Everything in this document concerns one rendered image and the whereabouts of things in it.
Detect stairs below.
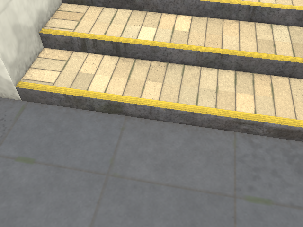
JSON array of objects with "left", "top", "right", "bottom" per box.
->
[{"left": 15, "top": 0, "right": 303, "bottom": 142}]

